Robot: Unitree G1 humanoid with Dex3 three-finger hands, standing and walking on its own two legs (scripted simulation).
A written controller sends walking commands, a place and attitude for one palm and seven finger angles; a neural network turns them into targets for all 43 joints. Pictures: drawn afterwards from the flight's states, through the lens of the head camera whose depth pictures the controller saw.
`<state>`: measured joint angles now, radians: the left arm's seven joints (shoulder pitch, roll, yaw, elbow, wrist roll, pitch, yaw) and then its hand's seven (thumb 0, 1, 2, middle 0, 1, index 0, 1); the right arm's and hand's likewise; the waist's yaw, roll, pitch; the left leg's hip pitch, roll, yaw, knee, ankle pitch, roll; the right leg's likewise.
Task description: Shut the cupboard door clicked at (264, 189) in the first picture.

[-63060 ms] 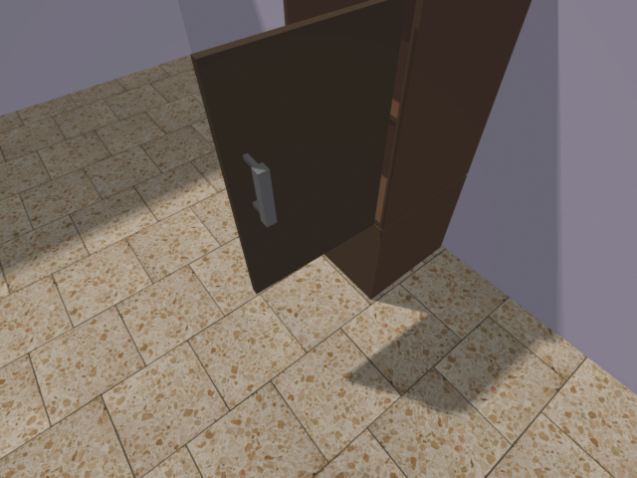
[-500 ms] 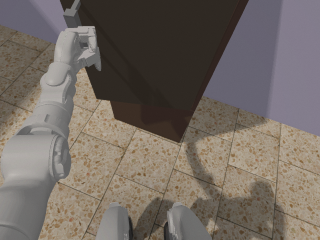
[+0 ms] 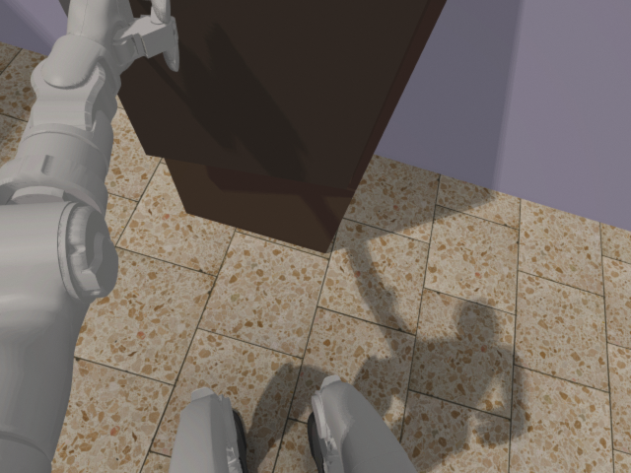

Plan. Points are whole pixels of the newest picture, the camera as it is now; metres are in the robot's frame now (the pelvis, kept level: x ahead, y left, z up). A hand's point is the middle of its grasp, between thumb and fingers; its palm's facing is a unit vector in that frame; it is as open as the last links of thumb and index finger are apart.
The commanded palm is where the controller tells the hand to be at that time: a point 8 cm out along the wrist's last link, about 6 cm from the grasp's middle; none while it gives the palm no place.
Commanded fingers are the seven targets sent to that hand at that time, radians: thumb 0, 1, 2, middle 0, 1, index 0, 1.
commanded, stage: push the door shut along its arc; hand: left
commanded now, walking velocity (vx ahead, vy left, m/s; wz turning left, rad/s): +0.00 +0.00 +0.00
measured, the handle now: out of the picture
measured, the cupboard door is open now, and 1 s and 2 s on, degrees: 8 5 5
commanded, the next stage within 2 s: pull the fist back off the door in 0.16 s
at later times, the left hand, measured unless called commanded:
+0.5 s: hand (181, 16) +0.61 +0.06 +0.12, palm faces +0.12 -0.99 -0.05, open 3.0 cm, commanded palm +0.58 +0.08 +0.12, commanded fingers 0.00 0.90 0.90 -1.30 -1.50 -1.30 -1.50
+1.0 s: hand (190, 76) +0.52 +0.05 +0.12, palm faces +0.07 -1.00 -0.01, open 3.1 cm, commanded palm +0.49 +0.09 +0.12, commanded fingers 0.00 0.90 0.90 -1.30 -1.50 -1.30 -1.50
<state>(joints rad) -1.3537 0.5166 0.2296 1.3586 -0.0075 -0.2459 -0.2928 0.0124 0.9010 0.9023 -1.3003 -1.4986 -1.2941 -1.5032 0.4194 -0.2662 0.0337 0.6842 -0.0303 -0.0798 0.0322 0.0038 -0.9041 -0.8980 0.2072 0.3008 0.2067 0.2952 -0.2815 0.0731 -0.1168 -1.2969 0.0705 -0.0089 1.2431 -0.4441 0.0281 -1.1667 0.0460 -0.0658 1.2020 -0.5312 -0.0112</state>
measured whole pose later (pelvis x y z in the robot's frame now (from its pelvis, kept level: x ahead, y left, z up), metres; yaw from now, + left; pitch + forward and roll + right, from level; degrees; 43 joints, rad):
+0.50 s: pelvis +0.01 -0.01 +0.01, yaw +0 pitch +30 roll -4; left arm -1.29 0.37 0.31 1.25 0.13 -0.28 0.24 0.01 0.82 0.88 -1.30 -1.50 -1.29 -1.50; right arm 0.48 -0.22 0.01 0.67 -0.12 -0.05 0.13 0.00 -0.91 -0.90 0.21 0.30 0.21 0.30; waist -0.28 0.08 -0.14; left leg -1.29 0.07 -0.01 1.21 -0.45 0.01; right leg -1.17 0.05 -0.06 1.18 -0.54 -0.02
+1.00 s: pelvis +0.03 -0.02 +0.04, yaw +2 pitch +21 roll -1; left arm -0.87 0.15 0.19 1.08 -0.01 -0.46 0.16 0.01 0.90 0.90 -1.30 -1.50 -1.30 -1.50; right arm 0.40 -0.25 -0.04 0.66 -0.06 0.02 0.10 0.00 -0.91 -0.90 0.20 0.30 0.20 0.29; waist -0.15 0.04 -0.15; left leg -0.98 0.05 0.01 1.03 -0.42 -0.01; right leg -0.88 0.03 -0.04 1.04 -0.53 -0.04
